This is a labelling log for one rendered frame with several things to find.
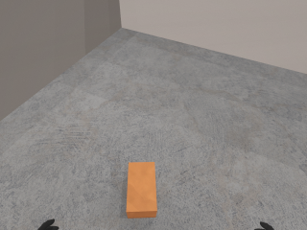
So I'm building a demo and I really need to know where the robot left hand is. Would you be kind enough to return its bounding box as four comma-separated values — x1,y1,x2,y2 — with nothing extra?
37,219,59,230

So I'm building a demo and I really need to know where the carton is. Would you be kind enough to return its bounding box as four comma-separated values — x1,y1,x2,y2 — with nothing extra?
126,162,157,219

